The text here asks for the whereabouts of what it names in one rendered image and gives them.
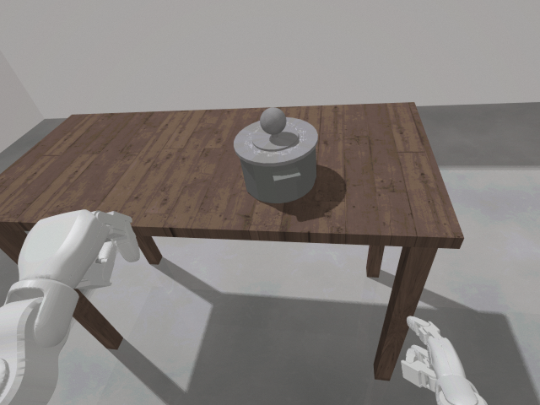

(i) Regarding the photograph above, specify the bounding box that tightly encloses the robot right hand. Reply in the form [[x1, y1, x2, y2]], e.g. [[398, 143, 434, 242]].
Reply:
[[401, 316, 467, 392]]

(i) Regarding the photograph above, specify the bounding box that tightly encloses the pot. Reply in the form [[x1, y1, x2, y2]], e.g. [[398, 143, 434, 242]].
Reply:
[[240, 149, 316, 203]]

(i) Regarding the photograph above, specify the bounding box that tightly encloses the robot left hand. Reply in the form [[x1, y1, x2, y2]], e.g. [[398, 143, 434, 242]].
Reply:
[[18, 209, 140, 289]]

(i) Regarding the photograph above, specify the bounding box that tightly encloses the robot right forearm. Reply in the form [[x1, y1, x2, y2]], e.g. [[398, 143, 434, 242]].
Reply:
[[435, 375, 488, 405]]

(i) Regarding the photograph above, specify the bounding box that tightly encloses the table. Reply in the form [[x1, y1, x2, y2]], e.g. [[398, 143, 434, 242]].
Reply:
[[0, 102, 464, 381]]

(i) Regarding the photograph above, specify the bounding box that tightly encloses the lid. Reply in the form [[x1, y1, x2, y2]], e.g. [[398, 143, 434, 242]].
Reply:
[[234, 117, 318, 166]]

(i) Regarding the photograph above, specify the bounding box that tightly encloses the knob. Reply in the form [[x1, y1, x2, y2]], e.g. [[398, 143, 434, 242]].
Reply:
[[260, 107, 286, 135]]

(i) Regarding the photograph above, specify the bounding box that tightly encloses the robot left forearm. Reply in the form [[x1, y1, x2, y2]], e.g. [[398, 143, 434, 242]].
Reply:
[[0, 278, 79, 405]]

